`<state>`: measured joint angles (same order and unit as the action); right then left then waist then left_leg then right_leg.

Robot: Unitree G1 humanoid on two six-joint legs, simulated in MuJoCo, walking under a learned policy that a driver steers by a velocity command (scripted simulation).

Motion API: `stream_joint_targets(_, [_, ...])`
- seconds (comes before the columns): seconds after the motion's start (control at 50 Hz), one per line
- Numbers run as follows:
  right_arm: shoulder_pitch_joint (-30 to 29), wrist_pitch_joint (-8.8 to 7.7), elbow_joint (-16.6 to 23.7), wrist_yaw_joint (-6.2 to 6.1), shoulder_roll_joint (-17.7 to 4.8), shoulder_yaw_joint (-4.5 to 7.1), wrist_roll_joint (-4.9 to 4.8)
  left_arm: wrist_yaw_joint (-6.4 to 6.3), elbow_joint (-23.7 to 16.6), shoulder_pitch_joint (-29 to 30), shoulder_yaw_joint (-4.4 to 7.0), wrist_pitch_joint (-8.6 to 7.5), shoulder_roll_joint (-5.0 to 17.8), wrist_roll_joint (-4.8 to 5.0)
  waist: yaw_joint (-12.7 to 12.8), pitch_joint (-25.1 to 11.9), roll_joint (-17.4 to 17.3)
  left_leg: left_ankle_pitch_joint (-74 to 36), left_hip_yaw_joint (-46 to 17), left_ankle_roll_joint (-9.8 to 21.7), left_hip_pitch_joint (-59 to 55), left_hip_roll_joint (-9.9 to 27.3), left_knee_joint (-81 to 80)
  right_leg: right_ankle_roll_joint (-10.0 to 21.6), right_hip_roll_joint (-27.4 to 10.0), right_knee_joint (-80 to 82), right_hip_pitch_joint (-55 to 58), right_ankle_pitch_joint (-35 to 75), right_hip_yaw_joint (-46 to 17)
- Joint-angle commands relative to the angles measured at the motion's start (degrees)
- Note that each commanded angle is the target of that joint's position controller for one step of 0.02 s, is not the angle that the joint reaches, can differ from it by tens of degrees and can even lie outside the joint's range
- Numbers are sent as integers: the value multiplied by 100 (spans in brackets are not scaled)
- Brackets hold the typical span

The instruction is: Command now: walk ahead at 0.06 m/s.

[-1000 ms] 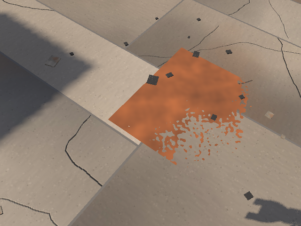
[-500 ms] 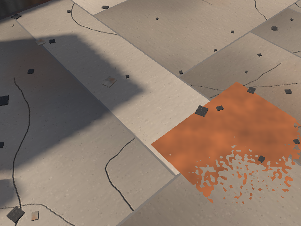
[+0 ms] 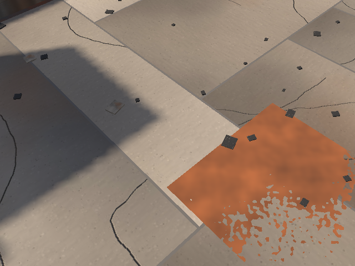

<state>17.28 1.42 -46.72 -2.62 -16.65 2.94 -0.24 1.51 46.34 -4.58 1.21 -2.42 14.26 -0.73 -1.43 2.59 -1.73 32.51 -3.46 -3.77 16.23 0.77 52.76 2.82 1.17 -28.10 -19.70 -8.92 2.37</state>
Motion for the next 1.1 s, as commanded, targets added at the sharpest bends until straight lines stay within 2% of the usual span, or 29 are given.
stream_joint_targets(0.02, [412,81,147,-89,-425,141,16,-47,-218,347,162,-9,739,-71,-59,-390,974,-363,-65,-73,188,313,-337,832,-1310,1411,376,140,-1500])
stream_joint_targets(0.06, [351,40,84,-75,-283,92,41,-94,-146,373,162,16,740,-61,-35,-499,952,-722,65,-40,-263,279,-1087,858,-1191,1374,276,93,-1243])
stream_joint_targets(0.1, [326,12,-3,-36,-270,90,47,-127,-65,389,162,49,774,-3,-71,-589,802,-1626,203,18,-706,207,-1874,836,-1136,1289,205,-328,-1161])
stream_joint_targets(0.12, [352,2,-57,-9,-243,82,74,-136,-32,425,139,70,734,32,-135,-574,747,-2127,284,75,-1016,154,-2325,734,-1067,1246,54,-729,-1106])
stream_joint_targets(0.14, [267,0,-44,8,-281,79,143,-130,46,314,89,74,601,45,-134,-509,631,-2448,228,153,-1225,185,-2647,503,-937,1232,-93,-1258,-1059])
stream_joint_targets(0.16, [111,-8,48,3,-423,82,190,-114,136,161,44,71,491,6,-38,-342,450,-2648,-102,275,-1244,459,-2890,220,-770,1152,-229,-1733,-993])
stream_joint_targets(0.18, [-62,-10,75,-17,-803,156,127,-96,148,7,73,81,556,-37,249,-88,-11,-2143,-177,448,-737,549,-2832,7,-453,1080,-137,-1807,-732])
stream_joint_targets(0.2, [-161,-44,0,5,-748,170,91,-111,165,89,77,103,581,-42,220,38,-287,-1325,-124,530,-144,408,-2922,-109,-288,881,292,-1463,-510])
stream_joint_targets(0.22, [-257,-102,-7,22,-534,117,118,-131,196,130,81,110,612,-20,196,63,-301,-1310,-105,474,2,373,-3036,-108,-291,685,527,-1111,-499])
stream_joint_targets(0.24, [-320,-158,-43,31,-439,91,147,-154,254,82,79,115,584,5,221,-17,-358,-1664,-93,390,-51,369,-3063,-55,-302,567,653,-771,-481])
stream_joint_targets(0.26, [-344,-216,-67,45,-408,81,135,-172,326,4,81,125,592,15,226,-100,-392,-2126,-71,334,-192,352,-3014,-17,-290,467,710,-383,-455])
stream_joint_targets(0.3, [-227,-288,-167,55,-399,72,87,-180,451,-99,87,125,600,19,190,-332,-231,-2750,-18,307,-476,333,-2856,14,-290,338,829,324,-409])
stream_joint_targets(0.34, [-190,-286,-252,51,-429,71,62,-178,540,-80,86,136,580,45,160,-415,-101,-3018,20,328,-580,309,-2793,9,-301,271,924,710,-398])
stream_joint_targets(0.54, [-315,-215,-591,38,-390,26,51,-251,992,-90,120,263,661,83,160,-386,167,-3334,142,378,-682,228,-2840,-46,-318,213,1165,1227,-402])
stream_joint_targets(0.76, [-358,-184,-963,19,-316,-23,58,-311,1311,-84,135,297,679,84,172,-260,135,-2948,246,357,-629,158,-2980,-69,-316,302,1160,974,-409])
stream_joint_targets(1.08, [-114,-196,-1375,-24,-174,-108,60,-340,1552,-296,114,300,538,80,170,-77,169,-2308,332,326,-430,100,-3084,-76,-282,451,994,404,-419])
stream_joint_targets(1.1, [13,-190,-1449,-29,-121,-118,51,-346,1609,-404,108,307,499,84,166,-197,190,-1728,414,346,-461,27,-3074,-58,-224,477,1030,-270,-373])
